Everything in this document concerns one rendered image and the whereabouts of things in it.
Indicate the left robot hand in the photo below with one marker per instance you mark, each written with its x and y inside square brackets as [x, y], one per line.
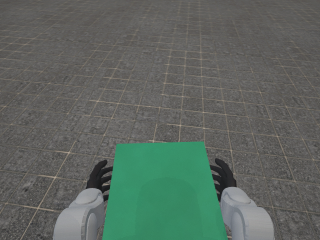
[95, 180]

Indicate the right robot hand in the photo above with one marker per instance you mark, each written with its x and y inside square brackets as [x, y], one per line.
[225, 179]

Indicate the carton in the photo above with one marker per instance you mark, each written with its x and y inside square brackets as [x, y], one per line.
[163, 191]

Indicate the robot left forearm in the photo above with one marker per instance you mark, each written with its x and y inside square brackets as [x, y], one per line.
[82, 218]

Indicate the robot right forearm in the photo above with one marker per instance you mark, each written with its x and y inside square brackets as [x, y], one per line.
[244, 218]

